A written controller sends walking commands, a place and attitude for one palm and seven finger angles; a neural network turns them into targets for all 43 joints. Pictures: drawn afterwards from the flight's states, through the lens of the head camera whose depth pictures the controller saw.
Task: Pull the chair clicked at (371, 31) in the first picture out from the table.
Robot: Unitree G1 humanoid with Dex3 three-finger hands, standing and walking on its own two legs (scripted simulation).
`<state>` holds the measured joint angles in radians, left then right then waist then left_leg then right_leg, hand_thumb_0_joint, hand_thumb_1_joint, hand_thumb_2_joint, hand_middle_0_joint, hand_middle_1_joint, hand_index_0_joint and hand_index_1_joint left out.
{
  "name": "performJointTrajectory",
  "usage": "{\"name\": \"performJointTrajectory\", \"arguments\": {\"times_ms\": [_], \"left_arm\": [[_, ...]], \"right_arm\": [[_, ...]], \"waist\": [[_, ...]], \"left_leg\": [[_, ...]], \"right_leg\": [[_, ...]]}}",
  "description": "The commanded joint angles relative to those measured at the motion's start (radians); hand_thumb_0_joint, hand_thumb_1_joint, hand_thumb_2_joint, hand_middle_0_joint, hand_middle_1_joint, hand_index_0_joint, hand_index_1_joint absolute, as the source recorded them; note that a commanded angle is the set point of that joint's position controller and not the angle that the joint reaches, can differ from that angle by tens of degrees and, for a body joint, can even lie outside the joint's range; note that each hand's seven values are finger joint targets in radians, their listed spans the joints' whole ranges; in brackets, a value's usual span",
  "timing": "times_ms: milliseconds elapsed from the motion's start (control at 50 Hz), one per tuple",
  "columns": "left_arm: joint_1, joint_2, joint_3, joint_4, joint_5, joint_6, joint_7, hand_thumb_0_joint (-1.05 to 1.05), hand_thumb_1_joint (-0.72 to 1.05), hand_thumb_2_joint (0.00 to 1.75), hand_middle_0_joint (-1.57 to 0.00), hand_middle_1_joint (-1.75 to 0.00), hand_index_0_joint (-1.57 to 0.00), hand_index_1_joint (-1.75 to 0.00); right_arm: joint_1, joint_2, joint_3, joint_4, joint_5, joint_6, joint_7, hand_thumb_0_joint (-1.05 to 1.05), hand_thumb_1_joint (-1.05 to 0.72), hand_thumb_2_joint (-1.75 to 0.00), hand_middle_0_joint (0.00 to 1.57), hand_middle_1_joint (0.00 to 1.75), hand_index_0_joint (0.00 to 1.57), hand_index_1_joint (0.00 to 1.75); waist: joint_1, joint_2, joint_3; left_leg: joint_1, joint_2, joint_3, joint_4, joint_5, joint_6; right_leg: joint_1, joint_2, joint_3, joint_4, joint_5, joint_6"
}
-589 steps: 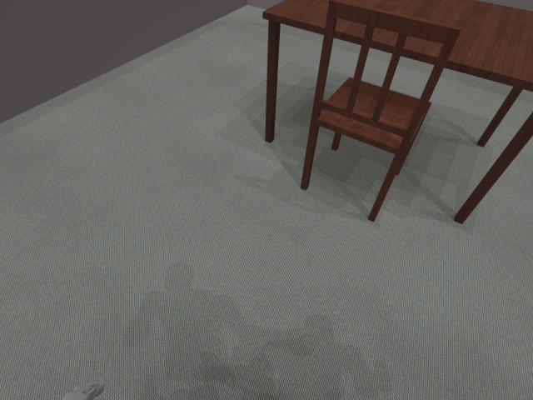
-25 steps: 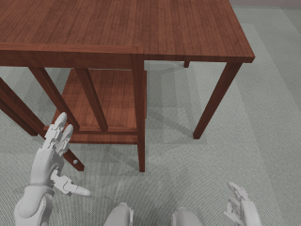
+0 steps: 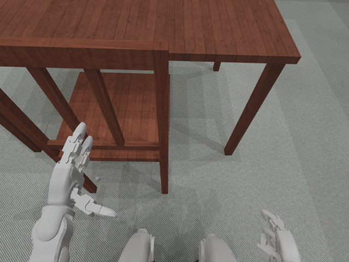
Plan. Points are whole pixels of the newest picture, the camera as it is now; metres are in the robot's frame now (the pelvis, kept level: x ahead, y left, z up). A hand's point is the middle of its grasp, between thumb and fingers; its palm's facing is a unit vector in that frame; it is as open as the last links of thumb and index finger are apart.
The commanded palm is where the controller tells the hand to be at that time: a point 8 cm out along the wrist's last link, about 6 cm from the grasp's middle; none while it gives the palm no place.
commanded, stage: aim the fingers beside a spindle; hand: left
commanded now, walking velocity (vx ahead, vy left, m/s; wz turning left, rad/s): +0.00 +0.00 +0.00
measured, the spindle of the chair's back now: (66, 112) +0.46 +0.29 +0.02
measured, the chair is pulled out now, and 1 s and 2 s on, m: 0.00 0.00 0.00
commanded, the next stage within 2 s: push the fingers through the gap in 1.16 s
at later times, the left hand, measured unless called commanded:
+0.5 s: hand (111, 170) +0.31 +0.15 +0.01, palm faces -0.03 -1.00 -0.03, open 16.9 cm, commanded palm +0.29 +0.21 +0.01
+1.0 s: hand (110, 171) +0.31 +0.16 +0.01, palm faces -0.01 -1.00 -0.04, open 16.9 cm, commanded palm +0.28 +0.22 +0.01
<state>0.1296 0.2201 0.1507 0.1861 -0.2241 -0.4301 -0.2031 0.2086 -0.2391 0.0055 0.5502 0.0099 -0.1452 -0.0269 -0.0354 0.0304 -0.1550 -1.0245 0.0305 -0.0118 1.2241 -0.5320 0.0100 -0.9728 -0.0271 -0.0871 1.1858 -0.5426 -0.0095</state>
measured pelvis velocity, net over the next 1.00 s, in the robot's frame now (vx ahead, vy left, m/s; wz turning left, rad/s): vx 0.00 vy -0.01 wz -0.01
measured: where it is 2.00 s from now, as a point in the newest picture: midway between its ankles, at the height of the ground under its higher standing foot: outside the picture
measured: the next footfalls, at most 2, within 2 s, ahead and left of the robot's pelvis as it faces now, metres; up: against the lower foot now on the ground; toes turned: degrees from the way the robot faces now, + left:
none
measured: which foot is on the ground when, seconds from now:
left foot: down 0.00-1.00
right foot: down 0.00-1.00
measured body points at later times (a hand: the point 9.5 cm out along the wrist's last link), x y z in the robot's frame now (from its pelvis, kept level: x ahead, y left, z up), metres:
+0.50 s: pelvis +0.00 +0.00 -0.01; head +0.10 +0.01 +0.42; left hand +0.31 +0.21 +0.02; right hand +0.16 -0.25 -0.11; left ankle +0.03 +0.11 -0.64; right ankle +0.02 -0.12 -0.64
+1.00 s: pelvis +0.00 -0.01 -0.02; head +0.10 +0.00 +0.42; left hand +0.30 +0.21 +0.02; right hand +0.16 -0.25 -0.12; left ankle +0.03 +0.11 -0.64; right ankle +0.02 -0.12 -0.64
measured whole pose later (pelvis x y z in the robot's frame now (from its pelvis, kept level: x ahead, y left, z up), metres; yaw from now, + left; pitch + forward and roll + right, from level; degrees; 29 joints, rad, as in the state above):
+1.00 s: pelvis +0.00 -0.01 -0.02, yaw +0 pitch +22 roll -2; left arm 0.03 0.21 0.13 0.27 -0.20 -0.46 -0.15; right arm 0.19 -0.24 0.00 0.55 0.01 -0.06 -0.01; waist -0.04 0.03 -0.17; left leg -1.11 0.04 -0.01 1.29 -0.56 0.00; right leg -1.07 -0.02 -0.08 1.26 -0.57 -0.02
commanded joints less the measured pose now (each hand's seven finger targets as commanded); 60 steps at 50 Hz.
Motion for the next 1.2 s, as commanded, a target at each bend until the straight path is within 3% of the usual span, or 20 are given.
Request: {"name": "performJointTrajectory", "arguments": {"times_ms": [0,60,240,320,440,500,540,580,620,760,900,960,1080,1180], "left_arm": [[-0.122,0.142,0.089,-0.169,-0.011,-0.066,0.016,0.00,-0.50,0.30,-0.06,-0.08,-0.06,-0.08],[-0.161,0.113,0.052,-0.182,-0.005,-0.074,0.013,0.00,-0.50,0.30,-0.06,-0.08,-0.06,-0.08],[-0.223,0.106,0.034,-0.147,0.010,-0.073,0.032,0.00,-0.50,0.30,-0.06,-0.08,-0.06,-0.08],[-0.225,0.094,0.024,-0.150,0.020,-0.081,0.050,0.00,-0.50,0.30,-0.06,-0.08,-0.06,-0.08],[-0.260,0.092,0.015,-0.114,0.035,-0.081,0.074,0.00,-0.50,0.30,-0.06,-0.08,-0.06,-0.08],[-0.251,0.101,0.028,-0.107,0.041,-0.083,0.085,0.00,-0.50,0.30,-0.06,-0.08,-0.06,-0.08],[-0.279,0.080,0.009,-0.114,0.039,-0.089,0.089,0.00,-0.50,0.30,-0.06,-0.08,-0.06,-0.08],[-0.275,0.110,0.041,-0.111,0.038,-0.093,0.094,0.00,-0.50,0.30,-0.06,-0.08,-0.06,-0.08],[-0.257,0.107,0.038,-0.132,0.040,-0.099,0.094,0.00,-0.50,0.30,-0.06,-0.08,-0.06,-0.08],[-0.234,0.102,0.039,-0.101,0.022,-0.090,0.072,0.00,-0.50,0.30,-0.06,-0.08,-0.06,-0.08],[-0.229,0.110,0.035,-0.128,0.018,-0.106,0.052,0.00,-0.50,0.30,-0.06,-0.08,-0.06,-0.08],[-0.243,0.103,0.028,-0.134,0.013,-0.102,0.049,0.00,-0.50,0.30,-0.06,-0.08,-0.06,-0.08],[-0.184,0.119,0.060,-0.121,0.008,-0.093,0.052,0.00,-0.50,0.30,-0.06,-0.08,-0.06,-0.08],[-0.273,0.103,0.029,-0.121,0.016,-0.104,0.052,0.00,-0.50,0.30,-0.06,-0.08,-0.06,-0.08]], "right_arm": [[-0.008,-0.146,-0.059,-0.134,0.001,-0.029,-0.009,0.00,-0.90,-0.90,0.20,0.30,0.20,0.30],[-0.010,-0.141,-0.058,-0.135,0.001,-0.026,-0.007,0.00,-0.90,-0.90,0.20,0.30,0.20,0.30],[-0.008,-0.145,-0.059,-0.129,-0.001,-0.004,-0.003,0.00,-0.90,-0.90,0.20,0.30,0.20,0.30],[-0.008,-0.144,-0.061,-0.131,-0.005,0.001,0.000,0.00,-0.90,-0.90,0.20,0.30,0.20,0.30],[-0.006,-0.145,-0.062,-0.124,-0.006,0.020,0.007,0.00,-0.90,-0.90,0.20,0.30,0.20,0.30],[-0.006,-0.145,-0.064,-0.129,-0.007,0.028,0.007,0.00,-0.90,-0.90,0.20,0.30,0.20,0.30],[-0.008,-0.141,-0.063,-0.125,-0.009,0.032,0.010,0.00,-0.90,-0.90,0.20,0.30,0.20,0.30],[-0.008,-0.142,-0.064,-0.129,-0.007,0.039,0.009,0.00,-0.90,-0.90,0.20,0.30,0.20,0.30],[-0.010,-0.138,-0.063,-0.132,-0.008,0.042,0.010,0.00,-0.90,-0.90,0.20,0.30,0.20,0.30],[-0.007,-0.138,-0.063,-0.128,-0.002,0.049,0.008,0.00,-0.90,-0.90,0.20,0.30,0.20,0.30],[-0.007,-0.140,-0.064,-0.125,-0.003,0.040,0.004,0.00,-0.90,-0.90,0.20,0.30,0.20,0.30],[-0.008,-0.139,-0.064,-0.122,-0.003,0.038,0.002,0.00,-0.90,-0.90,0.20,0.30,0.20,0.30],[-0.013,-0.137,-0.064,-0.132,0.000,0.042,0.005,0.00,-0.90,-0.90,0.20,0.30,0.20,0.30],[-0.021,-0.141,-0.061,-0.126,-0.002,0.040,0.000,0.00,-0.90,-0.90,0.20,0.30,0.20,0.30]], "waist": [[-0.001,-0.010,-0.286],[-0.003,0.034,-0.307],[-0.016,0.015,-0.310],[-0.007,0.029,-0.352],[-0.012,0.006,-0.341],[-0.002,0.011,-0.362],[-0.010,0.013,-0.371],[-0.004,-0.010,-0.378],[0.005,0.022,-0.398],[-0.012,-0.032,-0.352],[-0.008,0.023,-0.369],[-0.015,0.009,-0.371],[0.002,0.001,-0.356],[-0.023,0.015,-0.329]], "left_leg": [[0.195,-0.021,-0.030,-0.169,0.236,0.013],[0.214,-0.022,-0.028,-0.166,0.238,0.009],[0.183,-0.022,-0.032,-0.142,0.226,0.011],[0.207,-0.020,-0.035,-0.134,0.260,0.010],[0.171,-0.020,-0.032,-0.119,0.247,0.009],[0.165,-0.022,-0.028,-0.110,0.259,0.009],[0.169,-0.023,-0.025,-0.104,0.257,0.010],[0.151,-0.023,-0.018,-0.102,0.247,0.012],[0.172,-0.024,-0.018,-0.107,0.275,0.010],[0.125,-0.026,-0.010,-0.101,0.242,0.016],[0.158,-0.025,-0.015,-0.100,0.280,0.015],[0.153,-0.026,-0.014,-0.095,0.270,0.015],[0.134,-0.028,-0.010,-0.104,0.252,0.014],[0.134,-0.026,-0.018,-0.099,0.206,0.016]], "right_leg": [[0.142,0.032,0.035,-0.157,0.206,-0.013],[0.130,0.029,0.035,-0.148,0.205,-0.015],[0.096,0.030,0.036,-0.129,0.199,-0.014],[0.087,0.029,0.035,-0.112,0.219,-0.017],[0.080,0.030,0.038,-0.099,0.222,-0.016],[0.085,0.029,0.042,-0.090,0.234,-0.019],[0.082,0.028,0.045,-0.091,0.239,-0.016],[0.108,0.029,0.052,-0.095,0.241,-0.014],[0.116,0.029,0.051,-0.090,0.263,-0.016],[0.139,0.030,0.061,-0.110,0.261,-0.009],[0.125,0.030,0.056,-0.101,0.283,-0.016],[0.129,0.028,0.059,-0.103,0.280,-0.011],[0.144,0.029,0.061,-0.111,0.265,-0.012],[0.084,0.031,0.056,-0.112,0.201,-0.012]]}}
